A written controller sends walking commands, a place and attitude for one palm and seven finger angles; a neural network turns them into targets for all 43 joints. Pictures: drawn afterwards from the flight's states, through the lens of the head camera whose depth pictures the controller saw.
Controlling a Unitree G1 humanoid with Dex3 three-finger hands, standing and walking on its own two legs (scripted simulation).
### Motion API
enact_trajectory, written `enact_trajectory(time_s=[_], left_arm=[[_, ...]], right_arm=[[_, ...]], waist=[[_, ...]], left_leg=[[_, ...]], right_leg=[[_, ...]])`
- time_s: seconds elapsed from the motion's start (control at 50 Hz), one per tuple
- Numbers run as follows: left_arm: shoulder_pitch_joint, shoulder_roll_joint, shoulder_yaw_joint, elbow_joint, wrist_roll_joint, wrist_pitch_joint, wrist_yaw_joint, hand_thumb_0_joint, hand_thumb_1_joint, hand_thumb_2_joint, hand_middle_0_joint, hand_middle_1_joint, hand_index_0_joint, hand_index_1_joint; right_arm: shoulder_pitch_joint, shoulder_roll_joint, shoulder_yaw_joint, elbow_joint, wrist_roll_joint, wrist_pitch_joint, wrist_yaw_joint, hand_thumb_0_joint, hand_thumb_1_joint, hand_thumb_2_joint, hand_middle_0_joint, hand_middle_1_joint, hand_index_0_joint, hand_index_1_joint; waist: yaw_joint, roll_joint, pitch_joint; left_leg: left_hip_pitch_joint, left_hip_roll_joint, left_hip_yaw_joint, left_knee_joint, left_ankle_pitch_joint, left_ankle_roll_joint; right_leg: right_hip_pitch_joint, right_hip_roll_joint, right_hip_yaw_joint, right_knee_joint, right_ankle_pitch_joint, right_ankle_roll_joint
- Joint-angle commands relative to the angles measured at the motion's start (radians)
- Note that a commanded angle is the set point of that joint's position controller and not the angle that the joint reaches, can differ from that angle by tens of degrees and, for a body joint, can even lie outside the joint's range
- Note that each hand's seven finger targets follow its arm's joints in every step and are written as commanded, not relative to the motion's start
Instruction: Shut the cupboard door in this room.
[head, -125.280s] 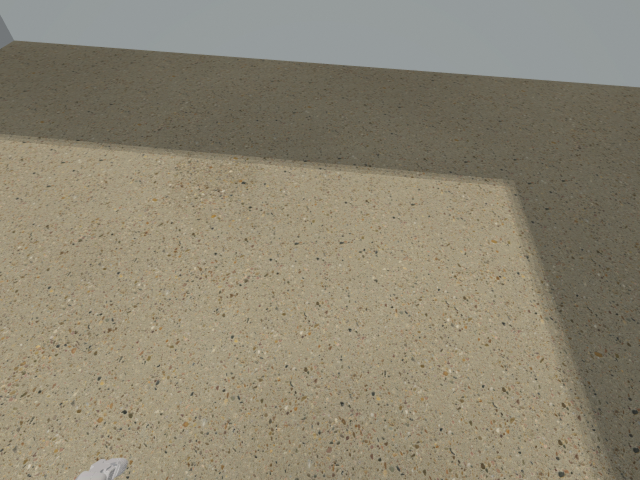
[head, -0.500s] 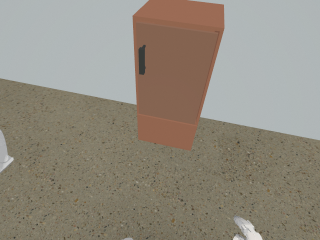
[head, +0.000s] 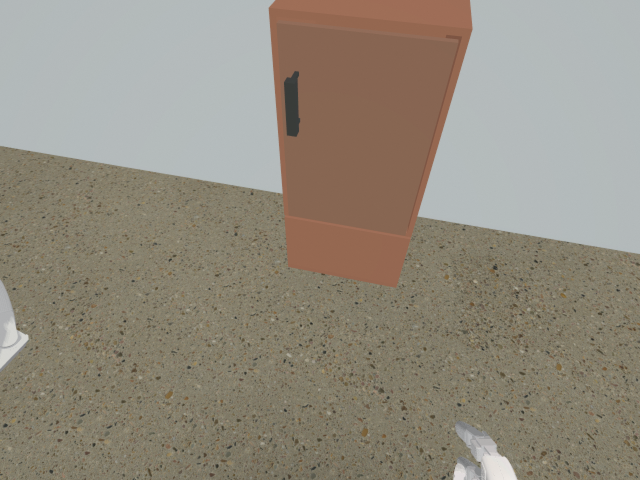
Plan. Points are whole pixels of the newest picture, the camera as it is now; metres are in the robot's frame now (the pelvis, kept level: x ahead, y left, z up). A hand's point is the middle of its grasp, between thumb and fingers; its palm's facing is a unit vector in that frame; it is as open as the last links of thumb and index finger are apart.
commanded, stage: stop stepping back and stand still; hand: left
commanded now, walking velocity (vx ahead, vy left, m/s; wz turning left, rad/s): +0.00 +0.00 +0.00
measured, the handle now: (294, 103) +0.92 +0.10 -0.02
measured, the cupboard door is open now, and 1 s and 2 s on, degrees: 0 0 0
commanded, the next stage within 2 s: let the arm hang, fingers relaxed in 0.38 s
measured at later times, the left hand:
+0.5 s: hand (22, 322) +0.22 +0.28 +0.16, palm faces +0.39 -0.78 -0.49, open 7.4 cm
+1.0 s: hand out of the picture -0.09 +0.22 -0.16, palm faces +0.04 -0.98 -0.19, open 7.2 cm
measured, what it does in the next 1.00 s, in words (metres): stands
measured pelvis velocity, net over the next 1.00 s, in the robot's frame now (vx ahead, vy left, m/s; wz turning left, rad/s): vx -0.02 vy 0.04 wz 0.02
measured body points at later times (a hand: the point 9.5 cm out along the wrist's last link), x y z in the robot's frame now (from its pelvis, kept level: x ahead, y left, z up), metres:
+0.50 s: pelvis +0.02 +0.02 +0.01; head +0.02 +0.02 +0.46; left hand +0.20 +0.32 +0.19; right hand +0.19 -0.23 -0.07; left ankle +0.04 +0.14 -0.73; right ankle -0.03 -0.09 -0.73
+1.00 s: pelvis -0.02 +0.04 +0.01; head +0.00 +0.06 +0.46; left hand -0.09 +0.27 -0.15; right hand -0.04 -0.19 -0.14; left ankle +0.04 +0.14 -0.73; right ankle -0.03 -0.09 -0.73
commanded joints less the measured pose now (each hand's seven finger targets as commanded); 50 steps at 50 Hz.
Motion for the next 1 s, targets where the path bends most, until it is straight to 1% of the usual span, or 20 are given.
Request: enact_trajectory(time_s=[0.0,0.04,0.1,0.14,0.28,0.36,0.44,0.46,0.48,0.52,0.56,0.58,0.62,0.66,0.68,0.7,0.78,0.88,0.92,0.98], left_arm=[[-0.105,0.172,0.107,-0.139,-0.003,-0.032,0.035,0.0,0.9,0.9,-0.2,-0.3,-0.2,-0.3],[-0.122,0.16,0.088,-0.107,0.004,-0.029,0.029,0.0,0.9,0.9,-0.2,-0.3,-0.2,-0.3],[-0.159,0.179,0.092,-0.134,0.012,-0.033,0.024,0.0,0.9,0.9,-0.2,-0.3,-0.2,-0.3],[-0.125,0.149,0.068,-0.133,0.01,-0.032,0.022,0.0,0.9,0.9,-0.2,-0.3,-0.2,-0.3],[-0.004,0.164,0.111,-0.144,-0.007,-0.037,0.024,0.0,0.9,0.9,-0.2,-0.3,-0.2,-0.3],[-0.008,0.158,0.106,-0.125,-0.01,-0.036,0.022,0.0,0.9,0.9,-0.2,-0.3,-0.2,-0.3],[-0.041,0.14,0.074,-0.101,-0.009,-0.028,0.02,0.0,0.9,0.9,-0.2,-0.3,-0.2,-0.3],[-0.148,-0.021,-0.374,0.602,0.069,0.12,-0.124,0.0,0.9,0.9,-0.2,-0.3,-0.2,-0.3],[-0.165,-0.025,-0.356,0.64,0.069,0.193,-0.149,0.0,0.9,0.9,-0.2,-0.3,-0.2,-0.3],[-0.222,-0.048,-0.377,0.739,0.077,0.199,-0.165,0.0,0.9,0.9,-0.2,-0.3,-0.2,-0.3],[-0.282,-0.04,-0.39,0.868,0.08,0.198,-0.168,0.0,0.9,0.9,-0.2,-0.3,-0.2,-0.3],[-0.306,-0.04,-0.397,0.936,0.082,0.198,-0.165,0.0,0.9,0.9,-0.2,-0.3,-0.2,-0.3],[-0.335,-0.056,-0.415,1.066,0.077,0.211,-0.155,0.0,0.9,0.9,-0.2,-0.3,-0.2,-0.3],[-0.343,-0.07,-0.428,1.188,0.074,0.221,-0.147,0.0,0.9,0.9,-0.2,-0.3,-0.2,-0.3],[-0.334,-0.074,-0.431,1.247,0.073,0.223,-0.146,0.0,0.9,0.9,-0.2,-0.3,-0.2,-0.3],[-0.322,-0.065,-0.432,1.299,0.073,0.221,-0.145,0.0,0.9,0.9,-0.2,-0.3,-0.2,-0.3],[-0.264,-0.138,-0.423,1.465,0.071,0.214,-0.142,0.0,0.9,0.9,-0.2,-0.3,-0.2,-0.3],[-0.22,-0.162,-0.438,1.586,0.069,0.208,-0.141,0.0,0.9,0.9,-0.2,-0.3,-0.2,-0.3],[-0.205,-0.174,-0.441,1.621,0.069,0.206,-0.138,0.0,0.9,0.9,-0.2,-0.3,-0.2,-0.3],[-0.181,-0.191,-0.445,1.657,0.069,0.206,-0.135,0.0,0.9,0.9,-0.2,-0.3,-0.2,-0.3]], right_arm=[[-0.083,-0.151,-0.064,-0.122,0.004,-0.036,-0.028,0.0,-0.9,-0.9,0.2,0.3,0.2,0.3],[-0.095,-0.153,-0.065,-0.129,0.004,-0.032,-0.043,0.0,-0.9,-0.9,0.2,0.3,0.2,0.3],[-0.107,-0.155,-0.064,-0.14,0.011,-0.027,-0.047,0.0,-0.9,-0.9,0.2,0.3,0.2,0.3],[-0.107,-0.151,-0.064,-0.152,0.016,-0.021,-0.041,0.0,-0.9,-0.9,0.2,0.3,0.2,0.3],[-0.109,-0.154,-0.067,-0.182,0.017,0.004,-0.036,0.0,-0.9,-0.9,0.2,0.3,0.2,0.3],[-0.104,-0.161,-0.069,-0.188,0.018,0.008,-0.042,0.0,-0.9,-0.9,0.2,0.3,0.2,0.3],[-0.105,-0.166,-0.068,-0.182,0.017,-0.001,-0.047,0.0,-0.9,-0.9,0.2,0.3,0.2,0.3],[-0.208,-0.35,-0.095,-0.025,0.023,-0.059,0.048,0.0,-0.9,-0.9,0.2,0.3,0.2,0.3],[-0.137,-0.325,-0.11,-0.004,0.01,-0.012,0.052,0.0,-0.9,-0.9,0.2,0.3,0.2,0.3],[-0.087,-0.293,-0.089,0.017,-0.006,0.023,0.046,0.0,-0.9,-0.9,0.2,0.3,0.2,0.3],[-0.096,-0.275,-0.072,0.038,-0.017,0.051,0.044,0.0,-0.9,-0.9,0.2,0.3,0.2,0.3],[-0.091,-0.27,-0.069,0.053,-0.023,0.062,0.043,0.0,-0.9,-0.9,0.2,0.3,0.2,0.3],[-0.07,-0.242,-0.058,0.093,-0.031,0.085,0.044,0.0,-0.9,-0.9,0.2,0.3,0.2,0.3],[-0.07,-0.232,-0.046,0.146,-0.034,0.098,0.043,0.0,-0.9,-0.9,0.2,0.3,0.2,0.3],[-0.078,-0.227,-0.045,0.172,-0.033,0.101,0.042,0.0,-0.9,-0.9,0.2,0.3,0.2,0.3],[-0.072,-0.232,-0.043,0.194,-0.03,0.103,0.04,0.0,-0.9,-0.9,0.2,0.3,0.2,0.3],[-0.025,-0.163,-0.048,0.289,-0.03,0.106,0.025,0.0,-0.9,-0.9,0.2,0.3,0.2,0.3],[0.05,-0.137,-0.056,0.374,-0.02,0.108,0.013,0.0,-0.9,-0.9,0.2,0.3,0.2,0.3],[0.08,-0.135,-0.059,0.398,-0.018,0.107,0.01,0.0,-0.9,-0.9,0.2,0.3,0.2,0.3],[0.106,-0.126,-0.061,0.428,-0.016,0.106,0.006,0.0,-0.9,-0.9,0.2,0.3,0.2,0.3]], waist=[[-0.007,-0.08,-0.126],[0.003,-0.01,-0.146],[0.009,0.047,-0.176],[0.011,0.038,-0.182],[0.013,0.057,-0.167],[0.013,0.073,-0.162],[0.014,0.059,-0.143],[-0.004,0.064,-0.059],[0.005,0.065,-0.12],[0.018,-0.058,-0.118],[0.016,-0.198,-0.08],[0.011,-0.233,-0.065],[0.006,-0.186,-0.049],[0.013,-0.074,-0.026],[0.02,-0.012,-0.011],[0.024,0.011,-0.01],[0.024,0.138,-0.01],[0.018,0.09,0.014],[0.014,0.03,0.021],[0.013,0.019,0.042]], left_leg=[[0.104,-0.02,-0.041,-0.065,0.129,0.017],[0.193,0.012,-0.043,-0.104,0.358,0.04],[0.227,0.027,-0.043,-0.098,0.486,0.047],[0.207,0.017,-0.033,-0.093,0.464,0.043],[0.145,0.001,-0.034,-0.114,0.371,0.033],[0.154,0.009,-0.038,-0.131,0.387,0.034],[0.154,0.008,-0.042,-0.147,0.312,0.036],[0.085,0.02,-0.05,-0.019,0.421,0.037],[0.13,0.027,-0.047,-0.041,0.332,0.032],[0.073,0.031,-0.082,-0.056,0.236,0.054],[0.074,0.009,-0.103,-0.055,0.18,0.057],[0.091,-0.004,-0.105,-0.053,0.183,0.055],[0.114,-0.012,-0.106,-0.089,0.22,0.052],[0.106,-0.003,-0.127,-0.162,0.192,0.055],[0.094,-0.001,-0.129,-0.193,0.141,0.056],[0.082,-0.003,-0.136,-0.211,0.102,0.053],[0.103,-0.014,-0.122,-0.257,-0.028,0.051],[0.129,-0.004,-0.127,-0.283,-0.052,0.053],[0.147,0.002,-0.13,-0.289,-0.042,0.056],[0.149,0.008,-0.135,-0.312,-0.072,0.06]], right_leg=[[0.038,-0.187,0.208,-0.143,0.48,-0.033],[0.042,-0.117,0.117,-0.087,0.56,0.024],[0.072,-0.095,0.081,-0.085,0.584,0.046],[0.1,-0.1,0.082,-0.1,0.59,0.042],[0.106,-0.106,0.088,-0.131,0.519,0.031],[0.095,-0.092,0.079,-0.135,0.501,0.039],[0.072,-0.089,0.081,-0.162,0.434,0.045],[-0.03,-0.174,0.027,-0.044,0.549,0.019],[-0.054,-0.172,0.086,-0.081,0.449,0.012],[-0.044,-0.155,0.061,-0.074,0.324,0.011],[-0.075,-0.167,0.086,-0.103,0.256,-0.004],[-0.089,-0.177,0.1,-0.117,0.249,-0.013],[-0.081,-0.173,0.093,-0.115,0.201,-0.012],[-0.048,-0.143,0.086,-0.13,0.105,0.009],[-0.034,-0.135,0.086,-0.145,0.069,0.016],[-0.01,-0.128,0.087,-0.16,0.048,0.016],[0.008,-0.13,0.094,-0.213,0.048,0.001],[0.003,-0.127,0.089,-0.252,0.061,0.0],[-0.004,-0.126,0.08,-0.257,0.057,0.001],[-0.017,-0.122,0.074,-0.254,0.046,0.005]])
